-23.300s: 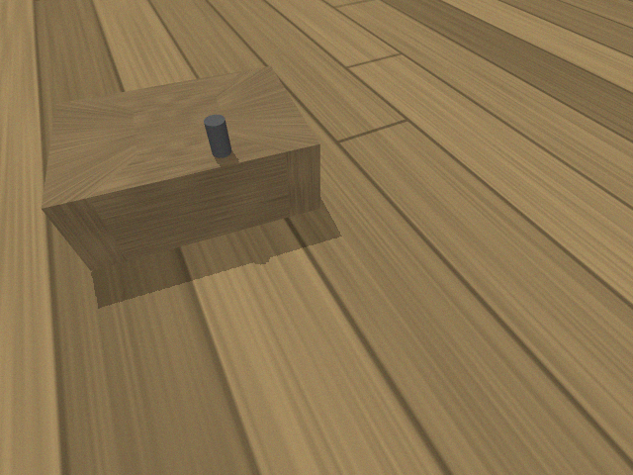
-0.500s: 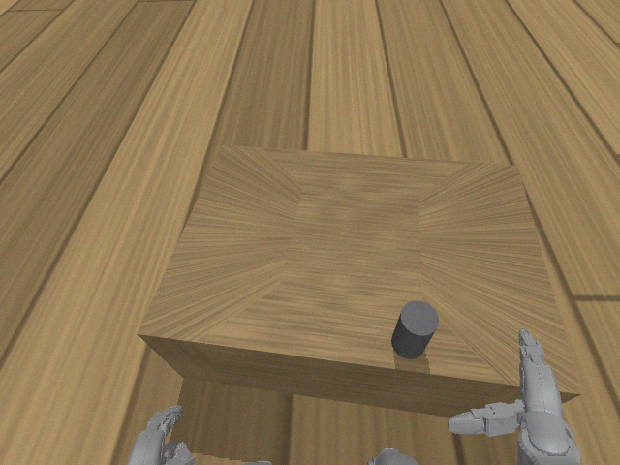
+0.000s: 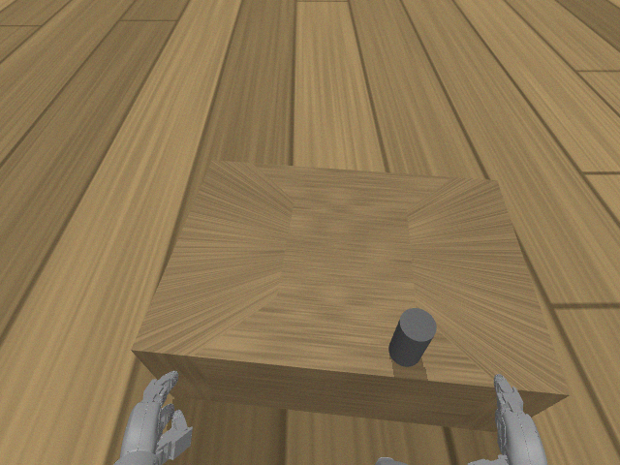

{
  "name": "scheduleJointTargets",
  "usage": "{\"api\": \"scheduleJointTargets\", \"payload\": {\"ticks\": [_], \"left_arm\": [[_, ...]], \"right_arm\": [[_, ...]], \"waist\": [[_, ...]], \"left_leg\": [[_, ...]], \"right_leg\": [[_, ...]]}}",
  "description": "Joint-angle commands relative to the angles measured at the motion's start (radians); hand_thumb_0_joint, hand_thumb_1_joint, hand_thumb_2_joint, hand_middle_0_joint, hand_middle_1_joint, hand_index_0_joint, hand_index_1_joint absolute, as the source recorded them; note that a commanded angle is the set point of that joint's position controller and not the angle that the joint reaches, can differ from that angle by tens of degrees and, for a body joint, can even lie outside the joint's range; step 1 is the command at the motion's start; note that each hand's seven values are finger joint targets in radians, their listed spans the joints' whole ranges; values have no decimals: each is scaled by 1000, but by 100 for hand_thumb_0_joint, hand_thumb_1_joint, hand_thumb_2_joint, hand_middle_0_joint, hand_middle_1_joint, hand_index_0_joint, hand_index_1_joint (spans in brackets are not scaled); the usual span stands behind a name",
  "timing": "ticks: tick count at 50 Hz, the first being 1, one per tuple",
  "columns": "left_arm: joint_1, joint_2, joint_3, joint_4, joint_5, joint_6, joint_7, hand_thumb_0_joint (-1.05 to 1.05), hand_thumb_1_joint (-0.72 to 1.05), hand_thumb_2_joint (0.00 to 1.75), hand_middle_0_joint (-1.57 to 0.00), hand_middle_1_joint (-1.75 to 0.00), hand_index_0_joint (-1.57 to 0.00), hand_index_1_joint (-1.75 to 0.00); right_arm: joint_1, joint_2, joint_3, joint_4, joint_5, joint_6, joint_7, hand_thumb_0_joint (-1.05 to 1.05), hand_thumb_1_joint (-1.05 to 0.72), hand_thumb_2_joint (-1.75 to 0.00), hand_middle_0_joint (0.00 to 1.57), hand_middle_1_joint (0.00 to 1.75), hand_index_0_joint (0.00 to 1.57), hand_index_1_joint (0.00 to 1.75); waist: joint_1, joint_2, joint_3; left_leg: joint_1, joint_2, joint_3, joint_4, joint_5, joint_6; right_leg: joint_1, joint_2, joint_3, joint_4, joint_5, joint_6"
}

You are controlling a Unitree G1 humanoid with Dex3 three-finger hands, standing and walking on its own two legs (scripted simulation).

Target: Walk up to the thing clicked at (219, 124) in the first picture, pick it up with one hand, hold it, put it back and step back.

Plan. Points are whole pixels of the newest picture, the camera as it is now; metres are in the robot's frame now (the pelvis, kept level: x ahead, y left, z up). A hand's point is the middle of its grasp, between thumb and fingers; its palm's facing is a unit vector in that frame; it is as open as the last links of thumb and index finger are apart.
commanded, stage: home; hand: right
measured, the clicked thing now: (410, 338) +0.42 -0.19 -0.31
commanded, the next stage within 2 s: stand in 1.68 s
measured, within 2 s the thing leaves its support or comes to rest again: neither
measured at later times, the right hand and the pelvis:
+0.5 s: hand out of the picture +0.09 -0.25 -0.11, palm faces -0.01 +0.93 -0.37, open 17.4 cm; pelvis +0.01 -0.01 +0.04, yaw +0 degrees
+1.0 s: hand out of the picture +0.04 -0.27 -0.11, palm faces -0.01 +0.93 -0.36, open 17.4 cm; pelvis -0.01 -0.02 +0.04, yaw +0 degrees
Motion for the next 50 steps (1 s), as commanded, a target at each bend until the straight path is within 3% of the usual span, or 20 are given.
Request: {"api": "scheduleJointTargets", "payload": {"ticks": [1, 2, 3, 4, 6, 7, 10, 11, 16, 24, 30, 38, 41, 45, 50], "left_arm": [[-71, 108, 47, -157, 3, -58, 3, 0, 90, 90, -20, -30, -20, -30], [-68, 107, 47, -166, 3, -61, 1, 0, 90, 90, -20, -30, -20, -30], [-108, 184, 73, 34, 149, -18, -53, 0, 90, 90, -20, -30, -20, -30], [-90, 201, 96, 49, 148, -3, -78, 0, 90, 90, -20, -30, -20, -30], [-79, 202, 88, 59, 121, 6, -105, 0, 90, 90, -20, -30, -20, -30], [-82, 206, 86, 80, 106, 5, -118, 0, 90, 90, -20, -30, -20, -30], [-84, 198, 82, 147, 87, 9, -136, 0, 90, 90, -20, -30, -20, -30], [-85, 198, 79, 173, 87, 11, -136, 0, 90, 90, -20, -30, -20, -30], [-70, 212, 79, 268, 77, 18, -129, 0, 90, 90, -20, -30, -20, -30], [-72, 248, 77, 390, 68, 30, -120, 0, 90, 90, -20, -30, -20, -30], [-92, 273, 77, 452, 67, 31, -123, 0, 90, 90, -20, -30, -20, -30], [-126, 280, 74, 497, 62, 27, -127, 0, 90, 90, -20, -30, -20, -30], [-137, 283, 71, 513, 62, 28, -130, 0, 90, 90, -20, -30, -20, -30], [-138, 295, 69, 529, 64, 29, -133, 0, 90, 90, -20, -30, -20, -30], [-140, 305, 67, 540, 57, 26, -136, 0, 90, 90, -20, -30, -20, -30]], "right_arm": [[0, -115, -62, -171, -9, -41, -6, 0, 55, -5, 5, 5, 5, 5], [-4, -104, -54, -176, -8, -39, -5, 0, 55, -5, 5, 5, 5, 5], [-121, -272, -111, 151, -129, -90, 54, 0, 51, -7, 5, 6, 5, 6], [-85, -282, -121, 190, -139, -115, 75, 0, 54, -6, 5, 5, 5, 5], [-125, -296, -112, 222, -128, -146, 98, 0, 52, -7, 5, 6, 5, 6], [-145, -288, -105, 253, -111, -155, 105, 0, 56, -5, 5, 5, 5, 5], [-169, -266, -87, 353, -82, -160, 109, 0, 55, -5, 5, 5, 5, 5], [-169, -252, -84, 392, -79, -158, 111, 0, 54, -6, 5, 5, 5, 5], [-163, -266, -81, 535, -75, -147, 109, 0, 54, -6, 5, 5, 5, 5], [-185, -295, -79, 694, -65, -144, 101, 0, 56, -5, 5, 5, 5, 5], [-210, -311, -72, 769, -66, -141, 100, 0, 55, -5, 5, 5, 5, 5], [-216, -320, -64, 827, -64, -146, 102, 0, 56, -5, 5, 5, 5, 5], [-213, -330, -63, 841, -63, -143, 103, 0, 56, -4, 5, 5, 5, 5], [-217, -332, -62, 850, -65, -136, 110, 0, 55, -5, 5, 5, 5, 5], [-210, -332, -58, 861, -64, -140, 115, 0, 55, -5, 5, 5, 5, 5]], "waist": [[-9, 41, -81], [3, 41, -80], [-16, 31, -39], [-18, 59, -45], [5, 137, -22], [11, 123, -46], [2, 49, -26], [-2, 5, -22], [-11, -4, 9], [-6, 16, 30], [4, 24, 99], [2, 36, 78], [-1, 33, 99], [-2, 3, 133], [-1, 15, 118]], "left_leg": [[-37, -13, -9, -180, 200, -13], [-49, -17, -6, -177, 194, -12], [57, 45, -103, -232, 137, 3], [108, 85, -143, -260, 212, 22], [59, 122, -197, -325, 141, 33], [90, 113, -171, -306, 214, 30], [139, 89, -122, -310, 265, 15], [157, 75, -102, -307, 279, 9], [220, 77, -83, -346, 358, 6], [301, 92, -86, -444, 425, -4], [272, 92, -91, -499, 315, -3], [307, 105, -96, -536, 317, 0], [306, 107, -96, -548, 278, 1], [280, 93, -88, -546, 198, 4], [274, 100, -97, -560, 174, 10]], "right_leg": [[112, 41, -57, -95, 109, -48], [106, 39, -55, -97, 102, -49], [181, -8, 13, -138, 137, -63], [158, 6, 4, -110, 135, -61], [215, 1, -1, -152, 99, -53], [246, -4, 12, -169, 140, -57], [278, -8, 26, -254, 226, -49], [286, -11, 30, -266, 252, -52], [354, -31, 44, -346, 353, -52], [432, -38, 46, -430, 377, -48], [446, -36, 54, -506, 244, -40], [465, -44, 58, -530, 270, -40], [446, -42, 60, -546, 231, -36], [397, -42, 74, -584, 95, -33], [409, -47, 78, -574, 106, -36]]}}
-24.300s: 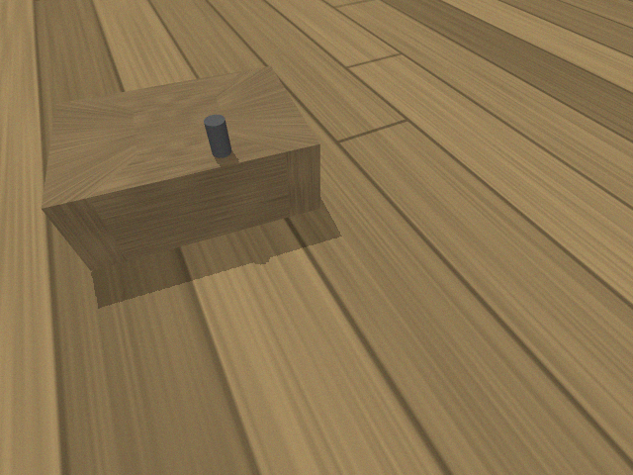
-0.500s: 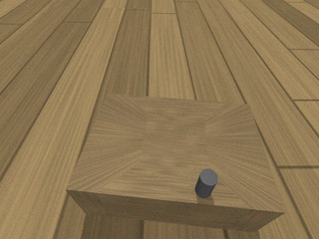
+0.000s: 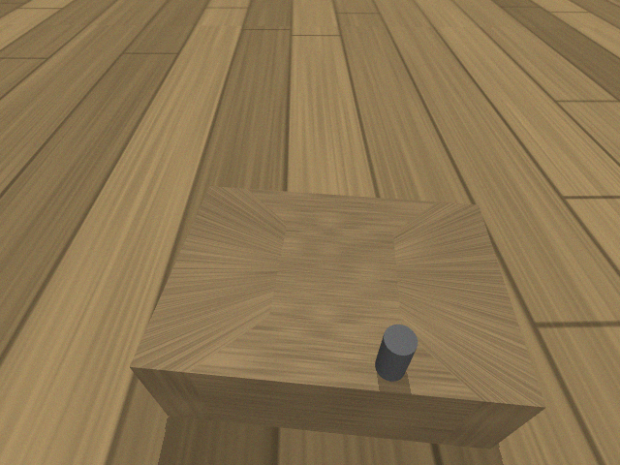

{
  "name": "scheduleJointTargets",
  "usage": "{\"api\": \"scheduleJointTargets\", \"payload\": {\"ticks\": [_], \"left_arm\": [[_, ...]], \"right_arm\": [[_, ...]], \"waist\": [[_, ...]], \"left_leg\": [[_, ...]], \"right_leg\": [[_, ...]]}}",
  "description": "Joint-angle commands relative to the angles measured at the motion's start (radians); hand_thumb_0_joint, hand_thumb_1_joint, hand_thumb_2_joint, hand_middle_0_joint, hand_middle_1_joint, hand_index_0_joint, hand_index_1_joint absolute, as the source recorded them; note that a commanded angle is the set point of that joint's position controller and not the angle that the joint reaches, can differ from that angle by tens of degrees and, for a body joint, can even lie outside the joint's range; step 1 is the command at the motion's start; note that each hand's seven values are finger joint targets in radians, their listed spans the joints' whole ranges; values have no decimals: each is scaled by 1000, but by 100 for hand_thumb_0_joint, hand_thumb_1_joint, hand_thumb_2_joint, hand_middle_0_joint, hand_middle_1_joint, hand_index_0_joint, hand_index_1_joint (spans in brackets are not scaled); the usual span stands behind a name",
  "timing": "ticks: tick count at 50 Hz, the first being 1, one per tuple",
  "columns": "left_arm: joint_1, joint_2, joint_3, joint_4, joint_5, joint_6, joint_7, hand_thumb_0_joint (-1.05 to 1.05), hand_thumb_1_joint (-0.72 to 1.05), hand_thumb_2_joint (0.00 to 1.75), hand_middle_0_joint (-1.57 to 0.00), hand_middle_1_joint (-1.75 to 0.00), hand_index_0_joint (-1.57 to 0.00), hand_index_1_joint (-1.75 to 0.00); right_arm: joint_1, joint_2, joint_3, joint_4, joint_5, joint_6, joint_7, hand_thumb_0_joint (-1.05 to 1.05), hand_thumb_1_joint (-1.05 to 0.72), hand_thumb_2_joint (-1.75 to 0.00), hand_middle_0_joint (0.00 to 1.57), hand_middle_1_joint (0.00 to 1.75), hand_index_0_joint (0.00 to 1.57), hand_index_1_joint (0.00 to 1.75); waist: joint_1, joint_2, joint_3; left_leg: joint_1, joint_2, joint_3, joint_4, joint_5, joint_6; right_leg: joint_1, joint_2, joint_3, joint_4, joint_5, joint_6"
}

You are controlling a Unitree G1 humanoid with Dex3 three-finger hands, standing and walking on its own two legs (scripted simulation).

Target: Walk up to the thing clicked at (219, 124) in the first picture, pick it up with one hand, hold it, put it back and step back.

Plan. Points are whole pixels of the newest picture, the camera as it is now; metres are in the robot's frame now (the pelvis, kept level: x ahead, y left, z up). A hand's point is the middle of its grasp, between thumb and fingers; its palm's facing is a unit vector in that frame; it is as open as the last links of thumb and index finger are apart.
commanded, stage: home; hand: right
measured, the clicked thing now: (395, 353) +0.43 -0.17 -0.35
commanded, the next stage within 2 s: stand in 0.68 s
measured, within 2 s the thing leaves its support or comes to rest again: neither
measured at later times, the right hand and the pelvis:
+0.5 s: hand out of the picture +0.06 -0.24 -0.16, palm faces -0.03 +0.94 -0.35, open 17.5 cm; pelvis +0.01 +0.01 +0.00, yaw +0 degrees
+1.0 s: hand out of the picture +0.09 -0.25 -0.15, palm faces -0.03 +0.93 -0.36, open 15.2 cm; pelvis +0.02 +0.00 +0.00, yaw +1 degrees
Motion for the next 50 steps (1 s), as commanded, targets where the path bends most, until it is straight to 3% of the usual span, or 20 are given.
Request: {"api": "scheduleJointTargets", "payload": {"ticks": [1, 3, 6, 9, 12, 14, 19, 23, 27, 37, 39, 41, 42, 44, 50], "left_arm": [[-58, 195, 35, -52, -2, -21, 8, 0, 90, 90, -20, -30, -20, -30], [-47, 196, 32, -47, -4, -24, 7, 0, 90, 90, -20, -30, -20, -30], [-53, 193, 29, -44, -3, -25, 6, 0, 90, 90, -20, -30, -20, -30], [-36, 198, 27, -29, -3, -25, 7, 0, 90, 90, -20, -30, -20, -30], [-42, 202, 27, -31, -7, -27, 7, 0, 90, 90, -20, -30, -20, -30], [-43, 202, 26, -30, -6, -28, 5, 0, 90, 90, -20, -30, -20, -30], [-48, 195, 23, -32, -11, -30, 4, 0, 90, 90, -20, -30, -20, -30], [-58, 199, 22, -29, -9, -28, 4, 0, 90, 90, -20, -30, -20, -30], [-59, 198, 21, -27, -10, -31, 5, 0, 90, 90, -20, -30, -20, -30], [-66, 199, 23, -23, -14, -34, 5, 0, 90, 90, -20, -30, -20, -30], [-73, 198, 23, -27, -13, -37, 5, 0, 90, 90, -20, -30, -20, -30], [-79, 201, 22, -27, -14, -38, 6, 0, 90, 90, -20, -30, -20, -30], [-81, 198, 23, -28, -14, -37, 6, 0, 90, 90, -20, -30, -20, -30], [-83, 201, 24, -30, -14, -39, 7, 0, 90, 90, -20, -30, -20, -30], [-85, 203, 26, -25, -14, -38, 8, 0, 90, 90, -20, -30, -20, -30]], "right_arm": [[-21, -205, -40, -53, -2, -20, -8, 0, 56, -5, 5, 5, 5, 5], [-32, -208, -39, -55, 0, -24, -6, 0, 57, -4, 5, 5, 5, 5], [-42, -218, -39, -51, 0, -25, -7, 0, 57, -4, 5, 5, 5, 5], [-44, -218, -39, -46, 4, -22, -4, 0, 56, -5, 5, 5, 5, 5], [-37, -217, -37, -42, 4, -24, -2, 0, 56, -4, 5, 5, 5, 5], [-29, -213, -35, -36, 5, -23, -1, 0, 57, -4, 5, 5, 5, 5], [-43, -217, -32, -37, 6, -26, -3, 0, 57, -4, 5, 5, 5, 5], [-52, -222, -31, -34, 8, -26, -3, 0, 58, -4, 5, 5, 5, 5], [-55, -226, -34, -31, 10, -27, -2, 0, 58, -4, 5, 5, 5, 5], [-83, -232, -37, -24, 12, -25, 0, 0, 57, -4, 5, 5, 5, 5], [-88, -235, -39, -28, 11, -27, 0, 0, 58, -3, 5, 5, 5, 5], [-86, -225, -35, -24, 13, -28, 0, 0, 42, -19, 20, 21, 20, 21], [-90, -232, -36, -24, 13, -27, -2, 0, 34, -27, 20, 29, 20, 29], [-98, -239, -38, -26, 13, -27, -2, 0, 18, -43, 20, 30, 20, 30], [-109, -241, -40, -23, 12, -23, -1, 0, -30, -90, 20, 30, 20, 30]], "waist": [[-1, 16, 16], [4, 16, -9], [4, 28, -6], [7, -12, 17], [1, 12, -5], [-1, 0, 29], [2, 38, -13], [-1, 25, -1], [-5, 18, -26], [2, 14, -27], [-5, 22, -52], [-4, 16, -61], [-3, 20, -57], [-5, 27, -76], [-2, 31, -57]], "left_leg": [[-105, 66, -85, -123, -75, 39], [-83, 70, -87, -115, -26, 41], [-96, 75, -91, -121, -38, 43], [-89, 69, -89, -116, -42, 45], [-81, 73, -87, -112, -10, 46], [-93, 63, -82, -112, -45, 44], [-95, 77, -92, -122, 7, 46], [-93, 75, -90, -122, 20, 43], [-61, 83, -94, -114, 94, 44], [-51, 84, -93, -120, 124, 40], [-30, 87, -91, -110, 171, 41], [-22, 91, -91, -112, 202, 38], [-21, 88, -89, -114, 196, 37], [-6, 93, -88, -106, 246, 40], [-10, 92, -89, -120, 200, 37]], "right_leg": [[-8, -86, 111, -89, -135, -11], [8, -91, 109, -81, -98, -12], [15, -89, 104, -67, -67, -12], [-14, -93, 113, -87, -131, -12], [10, -97, 114, -80, -97, -16], [-24, -92, 117, -93, -130, -12], [35, -97, 105, -60, -18, -15], [31, -95, 97, -60, -25, -13], [45, -100, 91, -55, 15, -16], [64, -106, 87, -66, 49, -14], [75, -111, 84, -59, 106, -16], [91, -117, 82, -48, 157, -17], [83, -115, 84, -55, 159, -15], [98, -120, 79, -46, 203, -17], [93, -117, 75, -63, 153, -16]]}}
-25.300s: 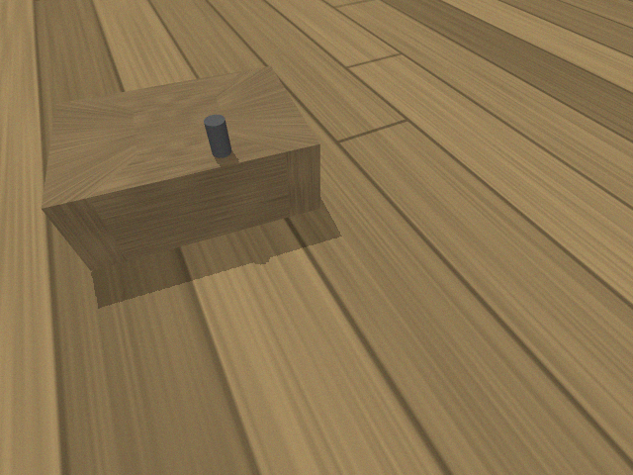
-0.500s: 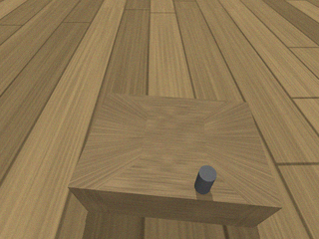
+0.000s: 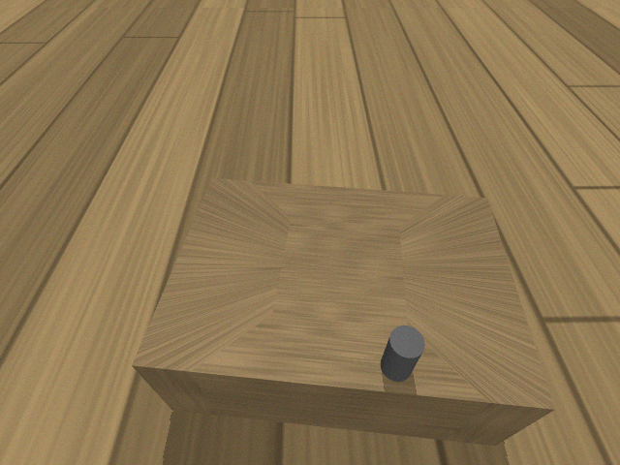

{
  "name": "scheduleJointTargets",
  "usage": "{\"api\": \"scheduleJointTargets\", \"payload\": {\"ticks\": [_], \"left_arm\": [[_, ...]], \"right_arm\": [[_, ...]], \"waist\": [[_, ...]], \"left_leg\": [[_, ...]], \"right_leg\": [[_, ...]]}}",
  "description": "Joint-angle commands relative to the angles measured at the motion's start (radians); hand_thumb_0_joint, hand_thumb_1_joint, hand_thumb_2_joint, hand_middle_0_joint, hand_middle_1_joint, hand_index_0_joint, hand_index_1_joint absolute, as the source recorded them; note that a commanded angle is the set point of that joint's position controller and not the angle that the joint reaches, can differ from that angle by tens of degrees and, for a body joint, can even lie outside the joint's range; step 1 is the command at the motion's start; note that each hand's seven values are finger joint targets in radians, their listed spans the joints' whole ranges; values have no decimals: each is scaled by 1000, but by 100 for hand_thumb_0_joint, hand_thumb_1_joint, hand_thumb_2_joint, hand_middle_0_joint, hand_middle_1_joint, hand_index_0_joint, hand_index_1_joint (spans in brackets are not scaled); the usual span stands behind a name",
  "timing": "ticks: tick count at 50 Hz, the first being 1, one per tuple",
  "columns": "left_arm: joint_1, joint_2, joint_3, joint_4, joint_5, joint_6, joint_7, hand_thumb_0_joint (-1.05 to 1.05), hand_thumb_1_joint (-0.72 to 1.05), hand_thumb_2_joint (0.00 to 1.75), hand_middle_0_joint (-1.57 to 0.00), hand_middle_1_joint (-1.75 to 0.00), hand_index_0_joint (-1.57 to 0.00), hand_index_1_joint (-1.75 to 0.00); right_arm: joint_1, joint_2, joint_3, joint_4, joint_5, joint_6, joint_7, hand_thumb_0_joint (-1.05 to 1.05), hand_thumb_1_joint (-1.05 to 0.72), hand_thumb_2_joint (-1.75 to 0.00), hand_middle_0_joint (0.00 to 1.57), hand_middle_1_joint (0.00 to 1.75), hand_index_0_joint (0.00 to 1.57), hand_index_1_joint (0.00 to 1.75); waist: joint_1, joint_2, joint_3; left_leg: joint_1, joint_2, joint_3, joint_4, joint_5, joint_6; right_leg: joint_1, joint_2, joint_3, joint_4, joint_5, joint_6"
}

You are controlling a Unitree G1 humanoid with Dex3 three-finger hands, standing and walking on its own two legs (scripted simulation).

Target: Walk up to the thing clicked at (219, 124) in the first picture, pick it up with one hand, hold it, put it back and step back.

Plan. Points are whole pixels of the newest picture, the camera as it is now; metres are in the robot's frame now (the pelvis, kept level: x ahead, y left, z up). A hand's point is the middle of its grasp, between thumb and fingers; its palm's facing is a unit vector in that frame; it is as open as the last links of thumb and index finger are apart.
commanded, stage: stand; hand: right
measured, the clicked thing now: (401, 354) +0.41 -0.18 -0.35
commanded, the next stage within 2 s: none
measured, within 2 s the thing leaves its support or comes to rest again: neither
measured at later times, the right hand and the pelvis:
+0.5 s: hand out of the picture +0.06 -0.26 -0.16, palm faces -0.02 +0.94 -0.35, open 7.5 cm; pelvis +0.00 -0.01 +0.00, yaw +0 degrees
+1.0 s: hand out of the picture +0.07 -0.26 -0.16, palm faces -0.03 +0.94 -0.34, open 7.3 cm; pelvis +0.00 -0.01 +0.00, yaw +1 degrees
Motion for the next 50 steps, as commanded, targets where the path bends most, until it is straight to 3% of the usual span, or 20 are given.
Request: {"api": "scheduleJointTargets", "payload": {"ticks": [1, 8, 17, 21, 33, 43, 50], "left_arm": [[-41, 200, 40, -53, -2, -18, 10, 0, 90, 90, -20, -30, -20, -30], [-45, 205, 43, -59, 1, -19, 9, 0, 90, 90, -20, -30, -20, -30], [-46, 210, 44, -60, 1, -22, 9, 0, 90, 90, -20, -30, -20, -30], [-45, 211, 44, -65, -1, -26, 7, 0, 90, 90, -20, -30, -20, -30], [-36, 219, 47, -60, 0, -25, 6, 0, 90, 90, -20, -30, -20, -30], [-43, 215, 47, -64, -3, -27, 5, 0, 90, 90, -20, -30, -20, -30], [-36, 218, 46, -60, -2, -26, 5, 0, 90, 90, -20, -30, -20, -30]], "right_arm": [[-23, -215, -43, -53, -2, -16, -11, 0, -38, -90, 20, 30, 20, 30], [-38, -225, -48, -56, -2, -18, -9, 0, -90, -90, 20, 30, 20, 30], [-32, -215, -50, -56, -4, -14, -3, 0, -90, -90, 20, 30, 20, 30], [-26, -220, -50, -55, -4, -16, -3, 0, -90, -90, 20, 30, 20, 30], [-22, -220, -53, -54, -3, -14, -2, 0, -90, -90, 20, 30, 20, 30], [-17, -220, -51, -56, -4, -17, -2, 0, -90, -90, 20, 30, 20, 30], [-23, -219, -51, -56, -3, -16, -1, 0, -90, -90, 20, 30, 20, 30]], "waist": [[1, 23, -71], [6, 22, -63], [4, 13, -55], [2, 21, -78], [6, 11, -59], [1, 16, -76], [5, 3, -63]], "left_leg": [[-57, 102, -76, -65, 184, 28], [-53, 104, -80, -74, 162, 28], [-75, 101, -83, -78, 120, 28], [-66, 102, -79, -72, 147, 32], [-64, 101, -87, -78, 108, 30], [-57, 105, -83, -72, 147, 30], [-55, 104, -84, -74, 140, 29]], "right_leg": [[69, -105, 90, -36, 164, -25], [50, -103, 89, -44, 133, -27], [51, -100, 86, -50, 69, -29], [71, -109, 94, -41, 132, -33], [46, -104, 91, -53, 60, -35], [61, -109, 93, -35, 140, -41], [50, -105, 88, -44, 119, -39]]}}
